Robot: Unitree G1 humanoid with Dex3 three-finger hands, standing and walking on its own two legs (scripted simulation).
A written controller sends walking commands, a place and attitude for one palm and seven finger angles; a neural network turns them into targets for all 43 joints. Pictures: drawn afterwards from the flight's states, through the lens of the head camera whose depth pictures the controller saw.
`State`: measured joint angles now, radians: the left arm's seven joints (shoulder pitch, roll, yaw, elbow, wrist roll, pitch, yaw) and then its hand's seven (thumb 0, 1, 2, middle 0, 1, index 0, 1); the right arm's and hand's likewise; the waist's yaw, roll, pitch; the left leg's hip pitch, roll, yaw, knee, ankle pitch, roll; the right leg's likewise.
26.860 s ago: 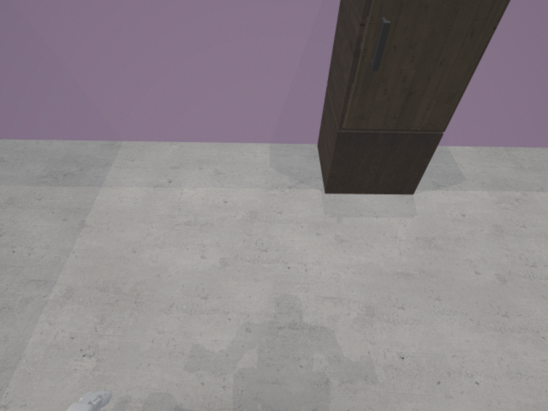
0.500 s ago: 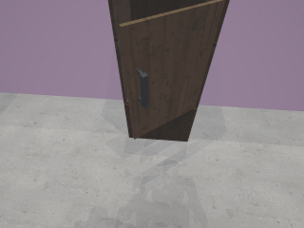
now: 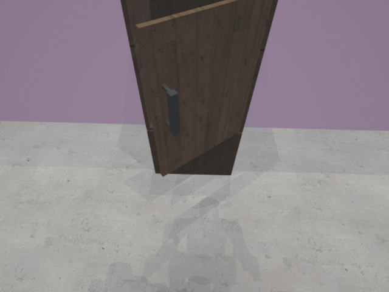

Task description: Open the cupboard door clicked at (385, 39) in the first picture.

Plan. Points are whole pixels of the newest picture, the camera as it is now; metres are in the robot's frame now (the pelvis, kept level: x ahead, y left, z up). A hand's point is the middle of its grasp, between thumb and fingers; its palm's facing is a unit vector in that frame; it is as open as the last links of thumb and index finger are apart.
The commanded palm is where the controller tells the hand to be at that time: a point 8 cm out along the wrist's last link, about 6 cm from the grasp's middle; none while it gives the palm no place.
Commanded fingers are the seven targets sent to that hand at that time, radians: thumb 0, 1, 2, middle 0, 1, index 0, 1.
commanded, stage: walk to a spot facing it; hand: left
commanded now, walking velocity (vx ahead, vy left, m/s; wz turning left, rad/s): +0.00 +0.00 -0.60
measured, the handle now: (170, 110) +0.57 +0.11 +0.01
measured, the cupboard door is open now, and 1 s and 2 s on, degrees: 37 37 37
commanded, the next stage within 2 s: none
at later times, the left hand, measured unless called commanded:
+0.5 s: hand out of the picture +0.07 +0.14 -0.17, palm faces -0.22 -0.95 -0.24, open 7.4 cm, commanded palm none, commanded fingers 0.00 0.90 0.90 -0.20 -0.30 -0.20 -0.30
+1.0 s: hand (160, 272) +0.19 +0.10 -0.17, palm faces -0.54 -0.80 -0.26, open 7.4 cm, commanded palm none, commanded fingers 0.00 0.90 0.90 -0.20 -0.30 -0.20 -0.30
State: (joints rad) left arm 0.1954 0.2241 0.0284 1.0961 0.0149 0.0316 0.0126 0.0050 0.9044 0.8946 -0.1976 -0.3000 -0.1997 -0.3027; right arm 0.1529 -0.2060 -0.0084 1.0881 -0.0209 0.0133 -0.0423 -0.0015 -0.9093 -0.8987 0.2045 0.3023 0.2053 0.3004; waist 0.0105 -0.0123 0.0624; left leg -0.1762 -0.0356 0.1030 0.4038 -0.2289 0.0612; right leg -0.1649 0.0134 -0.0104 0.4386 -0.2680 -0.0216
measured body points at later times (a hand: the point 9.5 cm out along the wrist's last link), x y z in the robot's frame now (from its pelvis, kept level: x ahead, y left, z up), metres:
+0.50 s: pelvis -0.02 -0.05 +0.00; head +0.04 -0.06 +0.44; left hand +0.08 +0.19 -0.15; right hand +0.03 -0.33 -0.14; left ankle +0.01 +0.09 -0.69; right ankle -0.03 -0.16 -0.74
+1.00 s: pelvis -0.02 -0.03 -0.01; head +0.03 -0.07 +0.43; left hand +0.22 +0.14 -0.15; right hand -0.12 -0.27 -0.16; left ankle +0.03 +0.09 -0.74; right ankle -0.09 -0.13 -0.74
